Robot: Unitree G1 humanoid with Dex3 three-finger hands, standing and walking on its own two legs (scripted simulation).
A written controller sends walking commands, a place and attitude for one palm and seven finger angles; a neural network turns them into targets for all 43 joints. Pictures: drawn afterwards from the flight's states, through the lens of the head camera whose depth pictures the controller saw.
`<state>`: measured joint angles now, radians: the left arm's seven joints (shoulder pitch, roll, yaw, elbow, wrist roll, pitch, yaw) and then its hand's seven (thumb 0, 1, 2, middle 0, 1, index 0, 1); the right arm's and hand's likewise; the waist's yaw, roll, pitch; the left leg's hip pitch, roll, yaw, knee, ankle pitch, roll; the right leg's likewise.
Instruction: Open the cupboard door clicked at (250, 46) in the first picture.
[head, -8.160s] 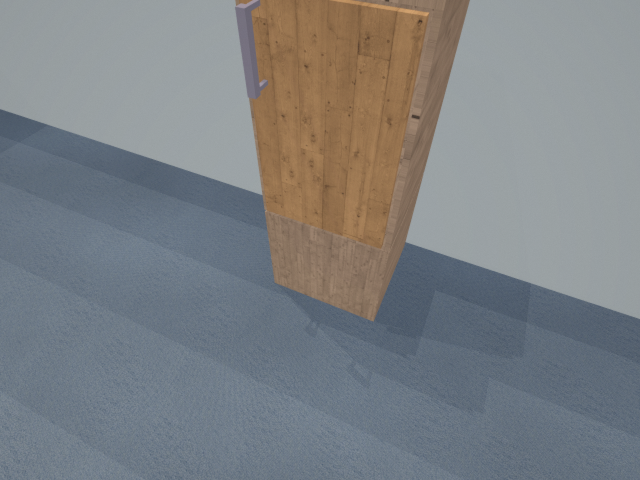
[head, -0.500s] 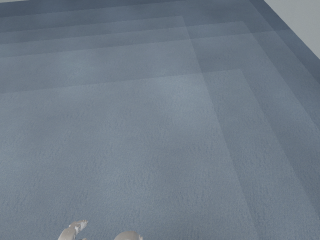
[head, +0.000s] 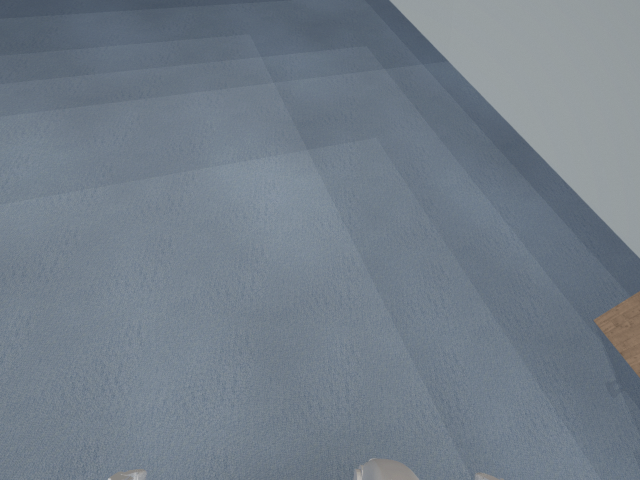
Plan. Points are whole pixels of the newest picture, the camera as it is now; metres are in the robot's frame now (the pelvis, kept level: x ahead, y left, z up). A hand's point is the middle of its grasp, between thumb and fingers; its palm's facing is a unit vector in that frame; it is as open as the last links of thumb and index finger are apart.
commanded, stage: turn to face it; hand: left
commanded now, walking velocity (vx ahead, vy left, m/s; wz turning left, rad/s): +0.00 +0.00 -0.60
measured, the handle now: out of the picture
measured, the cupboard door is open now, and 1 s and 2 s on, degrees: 0 0 0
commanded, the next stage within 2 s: take the last steps up to it in 1.74 s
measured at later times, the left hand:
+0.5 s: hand (232, 459) +0.16 +0.12 -0.16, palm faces -0.28 -0.93 -0.23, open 7.4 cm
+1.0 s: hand (264, 386) +0.26 +0.09 -0.16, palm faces -0.55 -0.80 -0.24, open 7.4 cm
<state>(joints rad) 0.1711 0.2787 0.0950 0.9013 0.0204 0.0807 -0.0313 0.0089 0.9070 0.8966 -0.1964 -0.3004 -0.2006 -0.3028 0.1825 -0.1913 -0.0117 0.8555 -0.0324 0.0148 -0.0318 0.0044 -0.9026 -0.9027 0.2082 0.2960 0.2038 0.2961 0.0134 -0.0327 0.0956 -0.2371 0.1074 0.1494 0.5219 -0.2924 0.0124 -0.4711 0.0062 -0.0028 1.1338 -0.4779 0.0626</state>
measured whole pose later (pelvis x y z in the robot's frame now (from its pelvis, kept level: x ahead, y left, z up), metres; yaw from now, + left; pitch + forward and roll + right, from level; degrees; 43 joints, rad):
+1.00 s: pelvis +0.05 -0.03 +0.00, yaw -35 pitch +1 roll -2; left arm 0.14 0.26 0.09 0.90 0.02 0.08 -0.04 0.01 0.91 0.90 -0.19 -0.30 -0.20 -0.30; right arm 0.24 -0.22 -0.04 0.90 -0.03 0.02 -0.02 0.00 -0.90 -0.90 0.21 0.30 0.20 0.30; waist -0.02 0.02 0.09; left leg -0.21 0.16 0.25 0.54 -0.33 -0.02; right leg -0.37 -0.03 -0.05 0.83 -0.44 0.05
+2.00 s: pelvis +0.09 -0.10 -0.01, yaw -61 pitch +0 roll -1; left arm 0.17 0.19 0.04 0.95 0.03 0.02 -0.02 0.01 0.91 0.90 -0.20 -0.30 -0.20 -0.30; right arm 0.30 -0.25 -0.06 1.02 -0.03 0.06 -0.02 0.01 -0.90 -0.90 0.21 0.30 0.20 0.30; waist -0.04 0.07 0.04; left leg -0.33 0.10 0.09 0.89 -0.53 -0.04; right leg -0.20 0.01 -0.06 0.54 -0.34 -0.02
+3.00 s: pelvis +0.19 -0.40 +0.00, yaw -63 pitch +1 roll -1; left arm 0.31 0.14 0.04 1.11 0.02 -0.09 0.01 0.00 0.93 0.90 -0.20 -0.30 -0.20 -0.30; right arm 0.22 -0.19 -0.06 1.06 -0.03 -0.01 0.01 0.01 -0.91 -0.90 0.20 0.29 0.20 0.29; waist -0.01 0.02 0.03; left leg -0.52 0.10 0.08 0.88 -0.27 -0.03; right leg -0.08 0.01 -0.16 0.32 -0.25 -0.04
